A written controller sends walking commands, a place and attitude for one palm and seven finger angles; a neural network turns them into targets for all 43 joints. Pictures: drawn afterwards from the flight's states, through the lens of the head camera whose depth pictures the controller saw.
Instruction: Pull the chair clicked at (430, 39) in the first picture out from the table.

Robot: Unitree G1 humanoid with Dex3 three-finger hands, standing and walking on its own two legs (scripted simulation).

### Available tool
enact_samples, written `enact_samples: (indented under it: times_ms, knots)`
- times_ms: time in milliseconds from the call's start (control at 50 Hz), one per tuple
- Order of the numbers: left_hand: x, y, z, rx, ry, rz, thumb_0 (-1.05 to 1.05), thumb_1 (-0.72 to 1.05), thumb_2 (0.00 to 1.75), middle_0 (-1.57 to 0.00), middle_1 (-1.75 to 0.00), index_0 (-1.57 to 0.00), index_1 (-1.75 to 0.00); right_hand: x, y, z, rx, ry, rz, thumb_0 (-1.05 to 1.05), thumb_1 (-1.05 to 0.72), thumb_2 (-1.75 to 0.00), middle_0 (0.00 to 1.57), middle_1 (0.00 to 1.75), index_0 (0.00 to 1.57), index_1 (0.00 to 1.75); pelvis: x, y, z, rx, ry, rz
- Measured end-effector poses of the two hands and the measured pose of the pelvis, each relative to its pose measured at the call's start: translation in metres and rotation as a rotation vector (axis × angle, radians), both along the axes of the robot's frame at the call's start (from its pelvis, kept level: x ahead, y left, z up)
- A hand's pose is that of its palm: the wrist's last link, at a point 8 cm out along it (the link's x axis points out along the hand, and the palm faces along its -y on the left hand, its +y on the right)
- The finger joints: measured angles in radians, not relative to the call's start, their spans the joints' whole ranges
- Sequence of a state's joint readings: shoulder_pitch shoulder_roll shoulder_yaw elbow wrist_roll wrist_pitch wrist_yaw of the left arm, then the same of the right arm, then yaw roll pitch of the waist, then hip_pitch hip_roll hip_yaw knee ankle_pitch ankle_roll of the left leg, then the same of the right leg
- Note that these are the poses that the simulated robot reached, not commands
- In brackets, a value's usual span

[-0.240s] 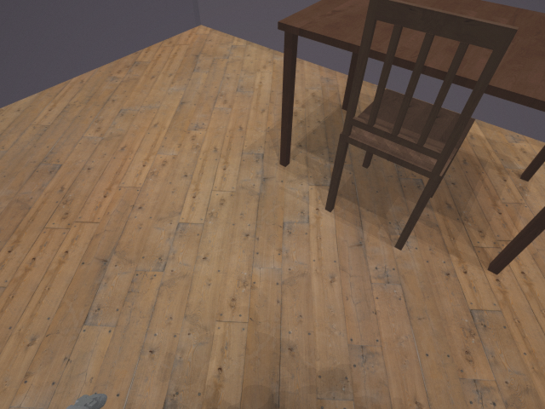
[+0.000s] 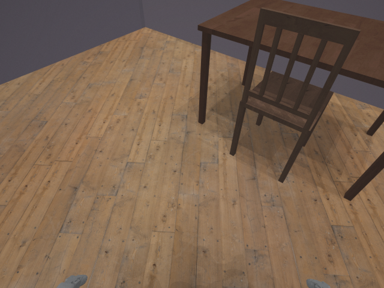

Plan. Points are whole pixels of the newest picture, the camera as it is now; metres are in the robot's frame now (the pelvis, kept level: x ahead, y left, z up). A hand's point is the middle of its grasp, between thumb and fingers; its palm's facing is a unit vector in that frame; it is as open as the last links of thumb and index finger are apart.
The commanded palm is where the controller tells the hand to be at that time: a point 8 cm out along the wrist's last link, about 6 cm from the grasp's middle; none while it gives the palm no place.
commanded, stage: stand and wait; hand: left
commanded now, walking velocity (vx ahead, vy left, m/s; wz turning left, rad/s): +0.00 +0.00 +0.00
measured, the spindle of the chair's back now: (288, 71) +1.03 -0.38 -0.06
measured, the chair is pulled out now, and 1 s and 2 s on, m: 0.00 0.00 0.00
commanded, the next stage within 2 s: look at it before walking up in 0.60 s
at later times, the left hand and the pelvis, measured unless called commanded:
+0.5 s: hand out of the picture +0.05 +0.24 -0.15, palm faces -0.02 -0.94 -0.34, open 7.4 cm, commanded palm none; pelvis -0.02 -0.01 +0.00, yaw +0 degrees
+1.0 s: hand out of the picture +0.06 +0.23 -0.15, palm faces -0.02 -0.94 -0.33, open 7.4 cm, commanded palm none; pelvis -0.02 -0.01 +0.01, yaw +0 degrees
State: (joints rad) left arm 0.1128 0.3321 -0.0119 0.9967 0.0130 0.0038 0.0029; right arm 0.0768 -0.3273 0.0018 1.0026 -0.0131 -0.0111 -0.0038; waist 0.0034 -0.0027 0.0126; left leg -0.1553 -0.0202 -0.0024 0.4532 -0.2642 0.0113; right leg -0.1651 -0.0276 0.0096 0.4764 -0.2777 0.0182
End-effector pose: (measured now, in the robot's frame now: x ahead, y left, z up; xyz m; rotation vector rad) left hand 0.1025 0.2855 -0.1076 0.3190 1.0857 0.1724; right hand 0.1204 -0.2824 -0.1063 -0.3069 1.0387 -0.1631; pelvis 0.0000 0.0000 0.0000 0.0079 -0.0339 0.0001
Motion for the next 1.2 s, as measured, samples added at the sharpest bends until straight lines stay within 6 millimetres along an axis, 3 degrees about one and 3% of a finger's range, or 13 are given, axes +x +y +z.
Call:
enact_samples:
  times_ms: [320, 520, 740, 1200]
  knots:
    - [-0.052, -0.003, -0.008, 0.003, 0.120, 0.049, 0.01, 0.90, 0.90, -0.20, -0.30, -0.20, -0.30, -0.054, -0.018, -0.010, -0.014, 0.142, -0.043, 0.01, -0.90, -0.90, 0.21, 0.30, 0.20, 0.30, -0.010, -0.009, 0.003, -0.002, -0.009, 0.005]
    - [-0.062, -0.003, -0.007, 0.009, 0.137, 0.049, 0.01, 0.90, 0.90, -0.20, -0.30, -0.20, -0.30, -0.077, -0.023, -0.012, -0.013, 0.187, -0.061, 0.01, -0.90, -0.90, 0.21, 0.30, 0.20, 0.30, -0.017, -0.012, 0.004, -0.003, -0.009, 0.004]
    - [-0.055, -0.007, -0.007, 0.000, 0.116, 0.035, 0.01, 0.90, 0.90, -0.20, -0.30, -0.20, -0.30, -0.079, -0.021, -0.011, -0.007, 0.180, -0.062, 0.00, -0.90, -0.90, 0.21, 0.30, 0.20, 0.30, -0.019, -0.012, 0.005, -0.003, -0.004, 0.002]
    - [-0.050, -0.006, -0.007, 0.000, 0.136, 0.038, 0.01, 0.90, 0.90, -0.20, -0.30, -0.20, -0.30, -0.060, -0.021, -0.009, -0.011, 0.168, -0.052, 0.00, -0.90, -0.90, 0.21, 0.30, 0.20, 0.30, -0.011, -0.012, 0.006, -0.003, 0.005, 0.000]
